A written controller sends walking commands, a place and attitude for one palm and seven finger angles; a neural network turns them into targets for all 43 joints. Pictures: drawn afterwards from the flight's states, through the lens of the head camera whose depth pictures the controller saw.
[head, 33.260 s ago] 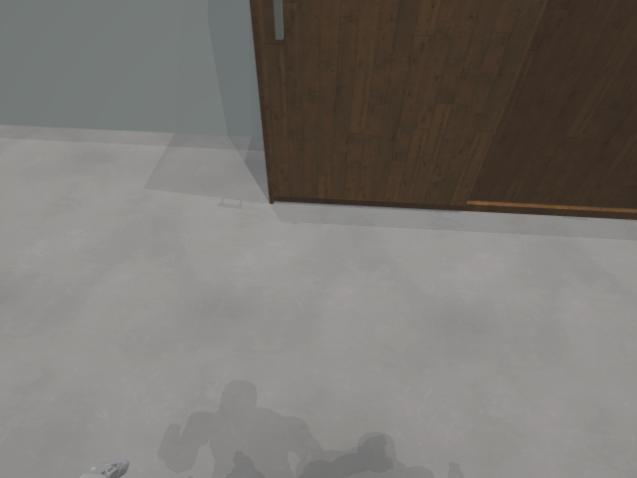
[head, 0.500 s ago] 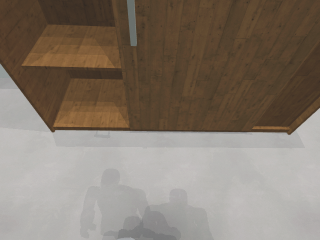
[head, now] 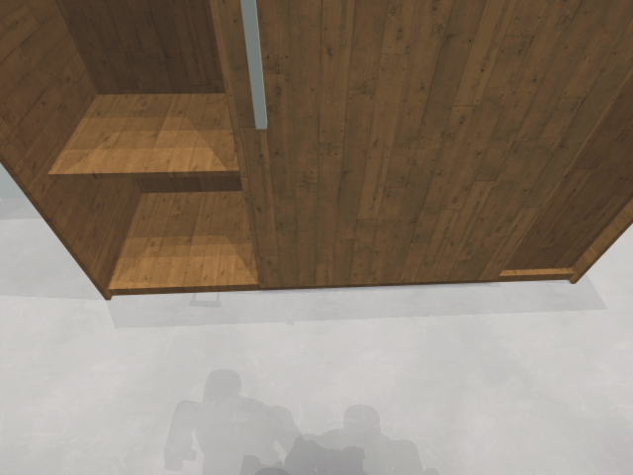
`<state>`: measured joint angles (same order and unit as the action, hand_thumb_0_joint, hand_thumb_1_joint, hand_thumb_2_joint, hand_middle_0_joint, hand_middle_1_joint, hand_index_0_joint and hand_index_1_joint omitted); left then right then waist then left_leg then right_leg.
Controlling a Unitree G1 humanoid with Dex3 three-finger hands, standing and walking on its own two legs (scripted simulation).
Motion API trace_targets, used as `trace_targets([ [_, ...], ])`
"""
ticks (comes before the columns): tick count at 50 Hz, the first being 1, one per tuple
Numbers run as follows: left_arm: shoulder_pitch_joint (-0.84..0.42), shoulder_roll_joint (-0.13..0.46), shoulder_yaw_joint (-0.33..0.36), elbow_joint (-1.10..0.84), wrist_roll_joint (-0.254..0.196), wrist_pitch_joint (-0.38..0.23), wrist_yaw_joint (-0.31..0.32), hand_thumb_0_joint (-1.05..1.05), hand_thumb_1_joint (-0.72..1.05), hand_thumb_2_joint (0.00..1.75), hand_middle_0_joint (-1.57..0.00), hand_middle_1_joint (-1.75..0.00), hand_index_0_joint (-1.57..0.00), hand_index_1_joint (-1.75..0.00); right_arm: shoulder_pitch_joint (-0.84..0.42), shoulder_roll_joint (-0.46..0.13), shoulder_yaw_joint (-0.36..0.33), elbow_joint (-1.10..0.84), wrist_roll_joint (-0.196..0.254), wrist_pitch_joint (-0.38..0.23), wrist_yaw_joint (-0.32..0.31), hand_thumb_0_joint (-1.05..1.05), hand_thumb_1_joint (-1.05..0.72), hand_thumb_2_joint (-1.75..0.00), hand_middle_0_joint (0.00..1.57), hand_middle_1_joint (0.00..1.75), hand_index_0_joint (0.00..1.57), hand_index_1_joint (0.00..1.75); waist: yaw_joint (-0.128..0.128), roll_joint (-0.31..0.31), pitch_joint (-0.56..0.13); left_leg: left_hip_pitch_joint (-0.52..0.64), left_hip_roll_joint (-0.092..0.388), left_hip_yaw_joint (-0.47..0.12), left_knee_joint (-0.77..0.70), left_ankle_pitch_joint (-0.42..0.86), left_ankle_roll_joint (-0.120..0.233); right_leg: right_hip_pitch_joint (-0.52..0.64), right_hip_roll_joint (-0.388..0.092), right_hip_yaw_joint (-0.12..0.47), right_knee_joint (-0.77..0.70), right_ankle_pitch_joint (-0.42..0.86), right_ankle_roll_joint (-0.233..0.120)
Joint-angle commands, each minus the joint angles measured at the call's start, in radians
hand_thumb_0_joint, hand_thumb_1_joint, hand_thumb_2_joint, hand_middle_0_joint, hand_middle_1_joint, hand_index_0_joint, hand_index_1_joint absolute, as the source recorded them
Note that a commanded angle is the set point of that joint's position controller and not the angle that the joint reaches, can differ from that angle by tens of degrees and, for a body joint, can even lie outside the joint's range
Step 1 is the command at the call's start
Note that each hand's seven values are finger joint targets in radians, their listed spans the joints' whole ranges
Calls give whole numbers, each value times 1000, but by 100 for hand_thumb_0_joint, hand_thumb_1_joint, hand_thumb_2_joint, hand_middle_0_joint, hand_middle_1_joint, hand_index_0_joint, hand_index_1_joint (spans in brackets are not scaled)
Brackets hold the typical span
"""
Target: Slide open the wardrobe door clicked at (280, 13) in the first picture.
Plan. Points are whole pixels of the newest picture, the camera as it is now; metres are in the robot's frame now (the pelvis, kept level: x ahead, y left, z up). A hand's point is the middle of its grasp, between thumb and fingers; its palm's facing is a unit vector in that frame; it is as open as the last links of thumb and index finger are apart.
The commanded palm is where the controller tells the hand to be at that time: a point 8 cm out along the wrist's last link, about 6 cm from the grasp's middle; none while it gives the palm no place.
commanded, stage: let the arm hang, fingers relaxed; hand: left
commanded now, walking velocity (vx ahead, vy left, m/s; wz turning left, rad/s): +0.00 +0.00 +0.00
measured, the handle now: (254, 47) +0.81 +0.16 +0.16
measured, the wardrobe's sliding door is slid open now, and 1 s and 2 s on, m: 0.56 0.56 0.56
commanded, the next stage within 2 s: look to check the result in 0.14 s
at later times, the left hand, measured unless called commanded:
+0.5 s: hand out of the picture +0.08 +0.22 -0.17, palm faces -0.03 -0.95 -0.30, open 7.4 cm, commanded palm none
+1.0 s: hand out of the picture +0.11 +0.23 -0.16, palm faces -0.03 -0.95 -0.33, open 7.4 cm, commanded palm none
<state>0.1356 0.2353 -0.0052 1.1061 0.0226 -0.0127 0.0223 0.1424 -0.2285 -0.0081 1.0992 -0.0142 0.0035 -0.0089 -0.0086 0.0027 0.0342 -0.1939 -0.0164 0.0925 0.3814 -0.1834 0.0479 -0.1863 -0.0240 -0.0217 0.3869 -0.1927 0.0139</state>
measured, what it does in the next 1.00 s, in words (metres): stands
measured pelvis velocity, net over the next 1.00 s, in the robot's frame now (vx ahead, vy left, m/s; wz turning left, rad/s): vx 0.03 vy -0.01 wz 0.01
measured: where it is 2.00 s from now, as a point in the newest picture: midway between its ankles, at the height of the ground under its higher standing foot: outside the picture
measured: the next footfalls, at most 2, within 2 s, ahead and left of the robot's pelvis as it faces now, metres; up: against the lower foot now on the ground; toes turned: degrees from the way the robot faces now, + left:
none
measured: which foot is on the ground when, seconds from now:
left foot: down 0.00-1.00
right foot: down 0.00-1.00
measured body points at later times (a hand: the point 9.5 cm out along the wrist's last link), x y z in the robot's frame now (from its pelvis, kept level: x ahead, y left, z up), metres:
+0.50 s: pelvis +0.03 +0.00 +0.00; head +0.06 +0.00 +0.45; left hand +0.08 +0.27 -0.14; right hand +0.08 -0.27 -0.14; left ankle +0.02 +0.09 -0.74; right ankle +0.01 -0.13 -0.74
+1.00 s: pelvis +0.03 -0.01 +0.01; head +0.05 -0.01 +0.46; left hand +0.12 +0.28 -0.13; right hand +0.11 -0.30 -0.13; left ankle +0.02 +0.09 -0.74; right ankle +0.01 -0.13 -0.74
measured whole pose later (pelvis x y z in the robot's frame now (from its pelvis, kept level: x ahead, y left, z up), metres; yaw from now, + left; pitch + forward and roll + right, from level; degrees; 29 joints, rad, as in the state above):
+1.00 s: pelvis +0.03 -0.01 +0.01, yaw +0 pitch -1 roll +0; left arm 0.10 0.32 0.00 1.13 0.02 -0.02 0.01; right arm 0.10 -0.31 0.00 1.13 -0.01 0.00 -0.01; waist -0.01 -0.01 0.04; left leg -0.08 -0.01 0.08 0.27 -0.18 0.03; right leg -0.07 -0.01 -0.03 0.28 -0.19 0.00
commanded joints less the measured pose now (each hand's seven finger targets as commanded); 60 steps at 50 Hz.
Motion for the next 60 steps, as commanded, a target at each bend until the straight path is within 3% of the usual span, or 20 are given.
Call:
trace_targets([
  [1, 20, 165, 27, -22, -2, -13, 6, 0, 90, 90, -20, -30, -20, -30, 6, -160, -26, -20, -5, -13, -4, 0, -90, -90, 20, 30, 20, 30, -2, 14, -14, 45, 146, -144, -104, 89, -11, -4, -94, 93, -82, 73, -39],
  [2, 22, 170, 29, -23, -1, -16, 7, 0, 90, 90, -20, -30, -20, -30, 8, -165, -28, -22, -3, -14, -4, 0, -90, -90, 20, 30, 20, 30, -3, 0, -43, 61, 148, -145, -96, 122, -10, 14, -96, 91, -80, 100, -39],
  [5, 9, 170, 29, -22, -3, -15, 6, 0, 90, 90, -20, -30, -20, -30, -7, -172, -25, -18, -4, -16, -5, 0, -90, -90, 20, 30, 20, 30, -3, 24, -48, 75, 149, -143, -104, 141, -13, 29, -98, 88, -83, 108, -38],
  [17, 5, 200, 34, -12, -5, -20, 6, 0, 90, 90, -20, -30, -20, -30, -19, -204, -26, -10, 0, -20, -10, 0, -90, -90, 20, 30, 20, 30, -3, -7, -82, 133, 153, -140, -99, 244, -11, 76, -107, 82, -97, 200, -43],
  [23, -3, 213, 35, -8, -7, -19, 6, 0, 90, 90, -20, -30, -20, -30, -22, -217, -26, -4, 0, -21, -12, 0, -90, -90, 20, 30, 20, 30, -4, 14, -84, 143, 156, -135, -104, 272, -14, 91, -110, 79, -97, 219, -46],
  [33, -23, 244, 38, -11, -6, -22, 3, 0, 90, 90, -20, -30, -20, -30, -45, -245, -27, -6, 0, -21, -9, 0, -90, -90, 20, 30, 20, 30, -4, -9, -57, 144, 155, -139, -123, 236, -14, 87, -114, 84, -121, 210, -47],
  [40, -35, 261, 40, -18, -7, -27, 3, 0, 90, 90, -20, -30, -20, -30, -57, -262, -29, -11, -1, -24, -9, 0, -90, -90, 20, 30, 20, 30, -5, -3, -74, 159, 157, -139, -122, 275, -16, 109, -118, 88, -123, 267, -52],
  [47, -44, 279, 44, -25, -5, -29, 2, 0, 90, 90, -20, -30, -20, -30, -65, -280, -29, -19, 0, -24, -7, 0, -90, -90, 20, 30, 20, 30, -5, -9, -86, 165, 160, -141, -128, 265, -18, 122, -117, 90, -134, 257, -52],
  [56, -60, 290, 41, -26, -7, -27, -2, 0, 90, 90, -20, -30, -20, -30, -78, -296, -27, -20, -1, -23, -5, 0, -90, -90, 20, 30, 20, 30, -5, 6, -51, 151, 158, -142, -146, 211, -21, 105, -118, 99, -155, 211, -54],
  [60, -61, 296, 41, -26, -7, -28, -3, 0, 90, 90, -20, -30, -20, -30, -75, -300, -27, -22, 0, -24, -5, 0, -90, -90, 20, 30, 20, 30, -6, -3, -72, 163, 160, -142, -144, 215, -20, 114, -120, 96, -155, 221, -53],
])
